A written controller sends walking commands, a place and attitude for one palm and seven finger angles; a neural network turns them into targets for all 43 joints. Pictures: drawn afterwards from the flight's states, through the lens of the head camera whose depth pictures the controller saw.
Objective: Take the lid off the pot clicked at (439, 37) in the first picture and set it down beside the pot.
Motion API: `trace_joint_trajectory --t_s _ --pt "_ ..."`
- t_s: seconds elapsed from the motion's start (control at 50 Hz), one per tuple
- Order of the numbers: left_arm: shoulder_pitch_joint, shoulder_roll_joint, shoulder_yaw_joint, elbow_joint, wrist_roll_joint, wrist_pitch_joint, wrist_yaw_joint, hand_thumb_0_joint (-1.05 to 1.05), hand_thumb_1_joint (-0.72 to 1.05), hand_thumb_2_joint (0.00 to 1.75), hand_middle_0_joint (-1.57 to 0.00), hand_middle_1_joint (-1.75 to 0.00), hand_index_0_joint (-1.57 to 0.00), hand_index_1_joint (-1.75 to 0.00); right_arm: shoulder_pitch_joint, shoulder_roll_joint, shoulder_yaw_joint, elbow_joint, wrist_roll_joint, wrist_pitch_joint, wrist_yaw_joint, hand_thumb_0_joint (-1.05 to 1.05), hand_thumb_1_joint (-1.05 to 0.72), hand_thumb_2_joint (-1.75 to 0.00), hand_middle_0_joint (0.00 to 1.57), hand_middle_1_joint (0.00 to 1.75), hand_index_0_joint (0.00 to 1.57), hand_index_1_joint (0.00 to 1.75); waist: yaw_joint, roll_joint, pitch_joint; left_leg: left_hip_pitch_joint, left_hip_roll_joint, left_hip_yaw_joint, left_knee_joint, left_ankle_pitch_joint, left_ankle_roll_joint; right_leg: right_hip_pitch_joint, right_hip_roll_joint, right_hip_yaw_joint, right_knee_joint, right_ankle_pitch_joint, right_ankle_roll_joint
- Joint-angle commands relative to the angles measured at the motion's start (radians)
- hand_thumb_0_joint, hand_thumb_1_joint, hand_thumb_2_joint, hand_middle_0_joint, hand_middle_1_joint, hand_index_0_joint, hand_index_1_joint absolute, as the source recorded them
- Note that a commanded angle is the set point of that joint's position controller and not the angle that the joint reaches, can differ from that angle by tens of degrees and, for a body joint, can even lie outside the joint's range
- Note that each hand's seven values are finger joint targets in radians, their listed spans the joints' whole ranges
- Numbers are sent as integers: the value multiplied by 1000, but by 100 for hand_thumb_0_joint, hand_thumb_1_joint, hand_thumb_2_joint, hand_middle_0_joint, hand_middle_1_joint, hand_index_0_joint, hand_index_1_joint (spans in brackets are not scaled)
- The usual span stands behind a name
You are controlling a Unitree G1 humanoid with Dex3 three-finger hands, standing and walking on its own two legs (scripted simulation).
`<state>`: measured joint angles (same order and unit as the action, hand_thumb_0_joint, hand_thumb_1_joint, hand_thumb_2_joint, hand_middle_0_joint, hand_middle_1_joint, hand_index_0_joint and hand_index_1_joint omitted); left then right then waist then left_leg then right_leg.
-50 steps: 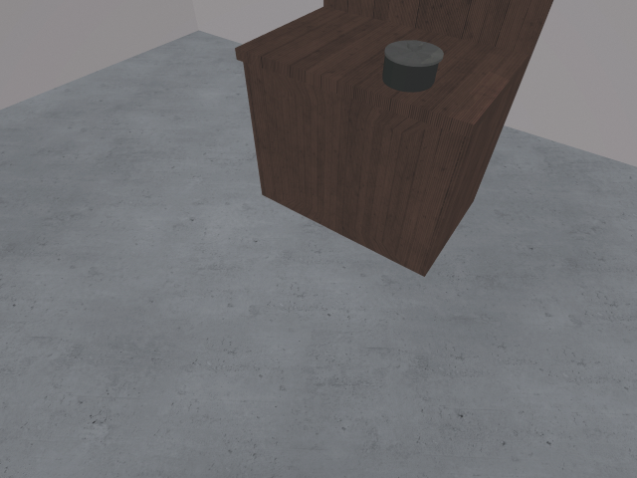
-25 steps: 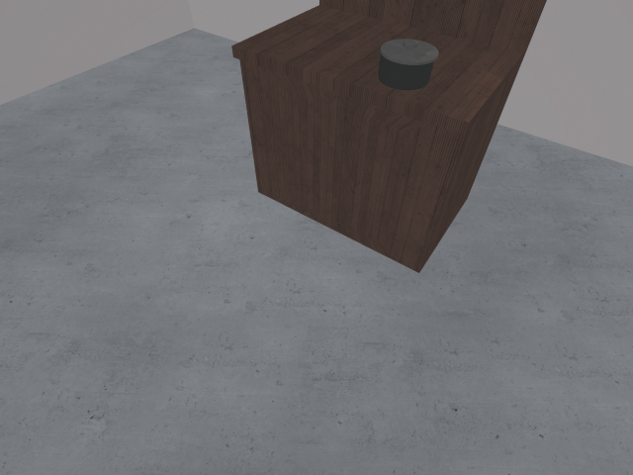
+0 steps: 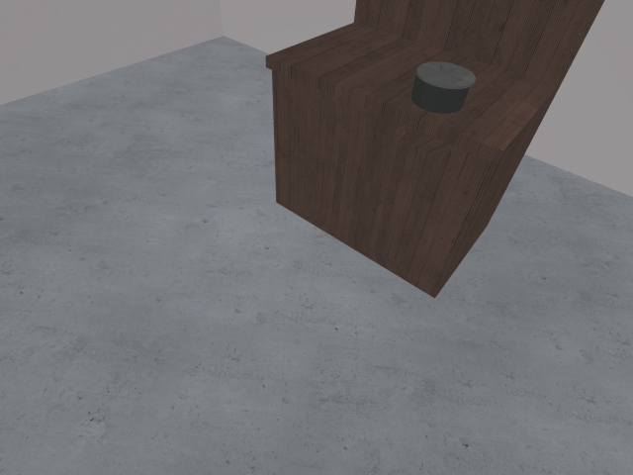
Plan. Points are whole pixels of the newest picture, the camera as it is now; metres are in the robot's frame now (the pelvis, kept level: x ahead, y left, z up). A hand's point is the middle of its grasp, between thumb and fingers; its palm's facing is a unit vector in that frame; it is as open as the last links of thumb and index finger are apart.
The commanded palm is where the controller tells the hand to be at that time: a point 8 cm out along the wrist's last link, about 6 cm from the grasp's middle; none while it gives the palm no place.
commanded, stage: walk to a spot facing it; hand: left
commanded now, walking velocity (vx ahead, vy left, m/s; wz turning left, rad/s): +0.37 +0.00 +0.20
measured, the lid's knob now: (447, 67) +1.18 -0.32 +0.04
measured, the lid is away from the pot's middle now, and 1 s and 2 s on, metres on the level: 0.00 0.00 0.00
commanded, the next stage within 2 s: turn to face it in 0.84 s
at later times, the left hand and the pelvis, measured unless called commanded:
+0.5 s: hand (228, 382) +0.30 +0.16 -0.17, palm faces +0.05 -0.98 -0.20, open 7.3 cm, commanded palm none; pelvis +0.19 -0.03 -0.02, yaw +5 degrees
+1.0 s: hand (201, 385) +0.30 +0.21 -0.19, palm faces +0.34 -0.92 -0.20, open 7.4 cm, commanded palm none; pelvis +0.40 +0.04 -0.02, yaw +16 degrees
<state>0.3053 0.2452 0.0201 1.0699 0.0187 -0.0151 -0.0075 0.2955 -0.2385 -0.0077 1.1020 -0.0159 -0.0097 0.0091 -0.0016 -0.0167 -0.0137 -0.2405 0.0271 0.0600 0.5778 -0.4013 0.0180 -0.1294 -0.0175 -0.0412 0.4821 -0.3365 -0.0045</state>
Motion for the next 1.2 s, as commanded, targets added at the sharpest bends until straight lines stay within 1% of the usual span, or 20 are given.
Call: trace_joint_trajectory --t_s 0.0,0.02,0.08,0.16,0.34,0.4,0.42,0.44,0.48,0.5,0.56,0.64,0.78,0.84,0.86,0.88,0.9,0.92,1.0,1.18 --pt "-76 56 25 -110 -3 -7 1 0 90 90 -20 -30 -20 -30 295 -204 -68 7 -16 -40 -19 0 -90 -90 20 30 20 30 -125 351 141 258 304 -528 -413 -250 144 -539 30 -85 393 -224 -14" --pt "-144 78 29 -143 11 -19 8 0 90 90 -20 -30 -20 -30 314 -182 -60 7 -8 -39 -25 0 -90 -90 20 30 20 30 -115 246 187 218 359 -623 -465 -221 203 -610 -11 19 553 -210 -29" --pt "-97 52 35 -103 13 -30 -12 0 90 90 -20 -30 -20 -30 194 -79 -38 -23 5 -68 -34 0 -90 -90 20 30 20 30 -35 66 189 156 282 -424 -455 3 191 -600 -101 55 629 6 -13" --pt "-68 4 31 -94 8 -22 -12 0 90 90 -20 -30 -20 -30 227 -41 -38 8 10 -92 -43 0 -90 -90 20 30 20 30 -16 94 104 235 223 -245 -405 354 198 -582 -109 13 550 78 18" --pt "-230 -28 44 -160 -1 -37 -17 0 90 90 -20 -30 -20 -30 260 -36 -56 47 -7 -80 -44 0 -90 -90 20 30 20 30 -45 139 150 179 212 -158 -358 470 163 -376 -57 -62 182 142 -12" --pt "46 29 66 -83 8 -54 -8 0 90 90 -20 -30 -20 -30 222 -47 -60 40 -1 -76 -41 0 -90 -90 20 30 20 30 87 72 16 103 143 -99 -5 688 107 28 0 -91 59 173 -45" --pt "214 121 90 -36 18 -70 6 0 90 90 -20 -30 -20 -30 232 -16 -55 18 10 -77 -30 0 -90 -90 20 30 20 30 147 -76 -105 -121 68 -48 315 448 62 313 -199 140 6 84 -110" --pt "318 233 114 -9 10 -68 18 0 90 90 -20 -30 -20 -30 263 42 -44 -23 18 -84 -26 0 -90 -90 20 30 20 30 140 -289 -234 -348 -67 -28 669 -135 32 456 -496 601 -158 69 -211" --pt "150 156 96 -46 0 -57 19 0 90 90 -20 -30 -20 -30 106 23 -67 -54 8 -74 -14 0 -90 -90 20 30 20 30 107 -103 -63 -420 36 -91 832 -33 56 185 -452 527 -270 -232 -202" --pt "76 95 78 -57 5 -61 23 0 90 90 -20 -30 -20 -30 60 38 -60 -60 -1 -67 -9 0 -90 -90 20 30 20 30 73 -90 45 -433 87 -102 810 42 50 32 -419 398 -267 -170 -180" --pt "24 2 46 -64 14 -74 27 0 90 90 -20 -30 -20 -30 86 67 -57 -49 -12 -25 1 0 -90 -90 20 30 20 30 -6 -91 89 -342 110 -75 688 118 15 -158 -333 129 -297 18 -132" --pt "26 19 49 -60 15 -85 26 0 90 90 -20 -30 -20 -30 8 65 -62 -105 -12 -7 20 0 -90 -90 20 30 20 30 -28 -92 109 -362 127 -32 487 207 -15 -161 -309 -20 -334 105 -129" --pt "77 99 56 -45 15 -74 23 0 90 90 -20 -30 -20 -30 -187 25 -51 -213 -8 -24 48 0 -90 -90 20 30 20 30 22 -65 128 -279 77 53 146 199 9 12 -331 -116 -251 310 -99" --pt "79 131 63 -46 9 -66 23 0 90 90 -20 -30 -20 -30 -68 -28 -60 -197 -15 -35 35 0 -90 -90 20 30 20 30 -47 -44 52 -49 2 98 29 166 41 41 -309 -193 28 610 -73" --pt "79 129 62 -55 1 -62 17 0 90 90 -20 -30 -20 -30 79 -91 -77 -164 -20 -38 23 0 -90 -90 20 30 20 30 -115 31 -54 201 1 54 -43 220 68 -68 -259 -232 289 569 -37" --pt "108 69 58 -85 -12 -55 3 0 90 90 -20 -30 -20 -30 180 -238 -110 -149 -28 -41 8 0 -90 -90 20 30 20 30 -135 328 -155 419 264 -367 -149 280 164 -357 -97 -240 642 70 37" --pt "39 66 49 -141 -10 -61 1 0 90 90 -20 -30 -20 -30 222 -277 -109 -140 -7 -36 -4 0 -90 -90 20 30 20 30 -142 283 -165 460 403 -593 -259 416 252 -525 -39 -89 818 -252 33" --pt "-2 60 49 -145 -9 -55 10 0 90 90 -20 -30 -20 -30 148 -251 -102 -147 1 -38 -13 0 -90 -90 20 30 20 30 -115 144 -126 363 411 -507 -263 370 246 -560 -79 -31 882 -205 23" --pt "132 -10 32 -24 6 -15 12 0 90 90 -20 -30 -20 -30 -62 -72 -44 -168 2 -64 -27 0 -90 -90 20 30 20 30 16 115 -41 48 265 -121 -293 553 128 -381 -129 12 737 -5 36" --pt "42 -40 46 -94 8 27 7 0 90 90 -20 -30 -20 -30 -83 -87 -68 -144 -4 -32 -37 0 -90 -90 20 30 20 30 17 129 67 -17 307 35 -258 468 136 -248 -73 -31 313 72 31"
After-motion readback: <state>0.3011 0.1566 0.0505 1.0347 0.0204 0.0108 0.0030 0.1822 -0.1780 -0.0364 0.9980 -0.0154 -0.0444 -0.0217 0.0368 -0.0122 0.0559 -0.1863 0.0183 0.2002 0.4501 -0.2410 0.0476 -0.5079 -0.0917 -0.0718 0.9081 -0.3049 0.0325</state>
